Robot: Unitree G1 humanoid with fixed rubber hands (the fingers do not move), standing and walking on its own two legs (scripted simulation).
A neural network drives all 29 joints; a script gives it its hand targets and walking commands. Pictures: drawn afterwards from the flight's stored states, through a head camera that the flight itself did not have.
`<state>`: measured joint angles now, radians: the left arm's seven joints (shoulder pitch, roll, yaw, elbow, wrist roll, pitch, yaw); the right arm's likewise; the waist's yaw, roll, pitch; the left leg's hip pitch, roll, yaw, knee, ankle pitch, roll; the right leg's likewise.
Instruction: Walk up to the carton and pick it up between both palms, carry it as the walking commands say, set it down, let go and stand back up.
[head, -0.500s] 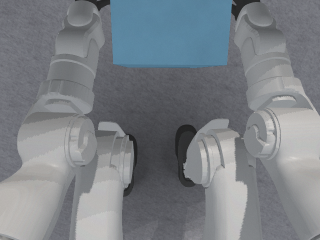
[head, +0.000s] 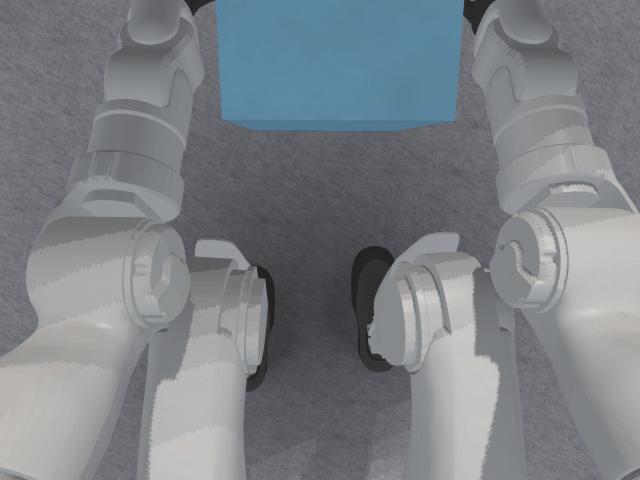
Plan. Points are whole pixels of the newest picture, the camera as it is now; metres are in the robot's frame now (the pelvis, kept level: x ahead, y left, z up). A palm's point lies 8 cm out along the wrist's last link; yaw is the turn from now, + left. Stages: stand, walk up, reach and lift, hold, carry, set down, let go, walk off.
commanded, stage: set down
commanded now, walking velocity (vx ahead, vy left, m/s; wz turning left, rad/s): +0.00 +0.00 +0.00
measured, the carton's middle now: (330, 28) +0.54 -0.04 -0.23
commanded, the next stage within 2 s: none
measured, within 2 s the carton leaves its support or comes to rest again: neither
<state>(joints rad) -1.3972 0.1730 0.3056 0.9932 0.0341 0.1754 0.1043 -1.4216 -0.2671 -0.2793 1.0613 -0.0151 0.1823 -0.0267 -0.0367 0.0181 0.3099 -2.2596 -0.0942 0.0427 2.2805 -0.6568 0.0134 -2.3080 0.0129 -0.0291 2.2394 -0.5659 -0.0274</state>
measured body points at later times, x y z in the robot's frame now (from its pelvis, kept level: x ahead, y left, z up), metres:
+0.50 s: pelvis -0.01 +0.00 +0.01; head +0.36 -0.01 +0.26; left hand +0.54 +0.13 -0.17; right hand +0.53 -0.21 -0.17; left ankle +0.09 +0.10 -0.32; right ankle +0.11 -0.11 -0.32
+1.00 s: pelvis +0.00 +0.00 +0.03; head +0.35 -0.02 +0.31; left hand +0.56 +0.15 -0.10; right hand +0.54 -0.23 -0.11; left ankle +0.09 +0.10 -0.32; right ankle +0.11 -0.11 -0.32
